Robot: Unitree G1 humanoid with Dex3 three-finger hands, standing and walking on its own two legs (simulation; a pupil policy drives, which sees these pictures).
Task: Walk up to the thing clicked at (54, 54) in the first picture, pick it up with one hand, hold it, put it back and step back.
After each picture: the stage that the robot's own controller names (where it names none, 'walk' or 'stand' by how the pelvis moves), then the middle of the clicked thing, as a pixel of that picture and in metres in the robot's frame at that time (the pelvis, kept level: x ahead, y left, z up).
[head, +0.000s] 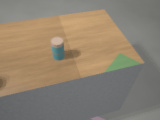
stand; (57, 48) +0.64 +0.15 -0.10
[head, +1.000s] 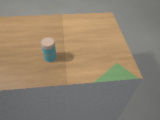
rise first; (49, 50) +0.59 +0.21 -0.08
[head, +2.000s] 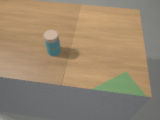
rise first; (52, 43) +0.57 +0.18 -0.06
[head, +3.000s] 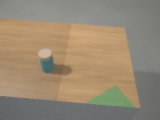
stand; (46, 61) +0.55 +0.19 -0.10
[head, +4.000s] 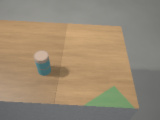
stand; (42, 63) +0.53 +0.20 -0.10
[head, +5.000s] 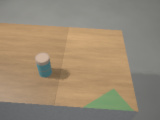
stand; (43, 65) +0.53 +0.20 -0.10
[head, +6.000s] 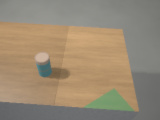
stand; (43, 65) +0.53 +0.20 -0.10
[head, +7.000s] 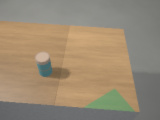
rise first; (44, 64) +0.53 +0.20 -0.10
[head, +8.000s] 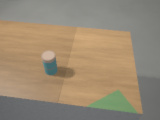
rise first; (49, 63) +0.54 +0.20 -0.10
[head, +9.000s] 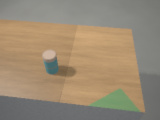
go down; (50, 62) +0.54 +0.20 -0.10
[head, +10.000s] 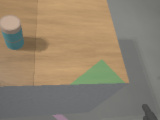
go down; (12, 33) +0.54 +0.20 -0.03
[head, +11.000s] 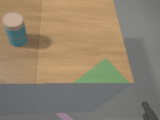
approach; (15, 30) +0.54 +0.19 -0.02
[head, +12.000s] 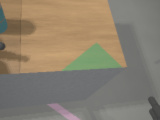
close in; out of the picture +0.56 +0.21 +0.02
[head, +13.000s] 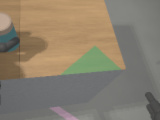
lift; (4, 33) +0.51 +0.17 +0.01
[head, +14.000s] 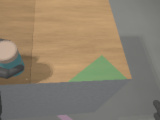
lift; (10, 59) +0.42 +0.19 +0.01
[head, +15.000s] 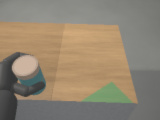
lift; (31, 76) +0.32 +0.16 +0.12
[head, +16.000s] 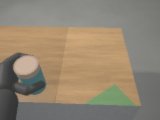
hold; (31, 76) +0.32 +0.16 +0.12
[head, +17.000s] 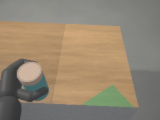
hold; (34, 82) +0.31 +0.15 +0.09
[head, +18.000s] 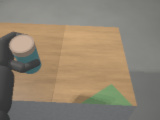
crouch; (27, 55) +0.38 +0.18 +0.14
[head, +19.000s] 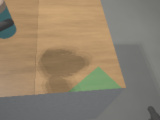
lower; out of the picture +0.51 +0.21 +0.12
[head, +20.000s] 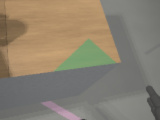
lower; out of the picture +0.54 +0.21 +0.02
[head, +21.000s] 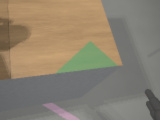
lower; out of the picture +0.53 +0.21 +0.02
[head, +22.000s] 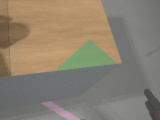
lower; out of the picture +0.54 +0.20 +0.02
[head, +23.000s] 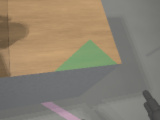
lower; out of the picture +0.54 +0.21 +0.02
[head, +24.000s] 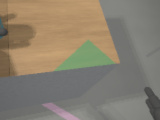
open; out of the picture +0.54 +0.18 +0.02
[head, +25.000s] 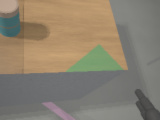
sink last; (7, 17) +0.53 +0.17 +0.01
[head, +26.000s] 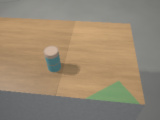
sink last; (52, 59) +0.54 +0.18 -0.04
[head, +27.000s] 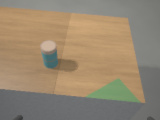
stand; (49, 54) +0.52 +0.17 -0.04
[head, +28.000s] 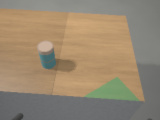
stand; (47, 55) +0.52 +0.17 -0.03
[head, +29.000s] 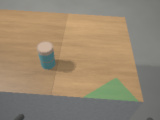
stand; (46, 55) +0.52 +0.18 -0.03
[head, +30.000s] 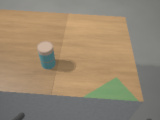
stand; (46, 55) +0.52 +0.18 -0.03
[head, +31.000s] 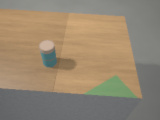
stand; (48, 54) +0.54 +0.17 -0.05
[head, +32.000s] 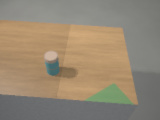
stand; (52, 63) +0.54 +0.16 -0.10
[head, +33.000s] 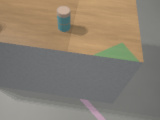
walk; (63, 19) +0.72 +0.10 -0.07
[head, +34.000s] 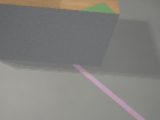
walk; out of the picture +1.03 +0.22 -0.08
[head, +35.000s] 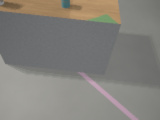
stand; out of the picture +1.13 +0.16 -0.09
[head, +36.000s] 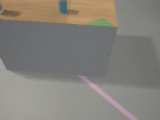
stand; (62, 4) +1.13 +0.17 -0.10
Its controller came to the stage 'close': yes
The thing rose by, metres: 0.22
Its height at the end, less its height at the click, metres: +0.00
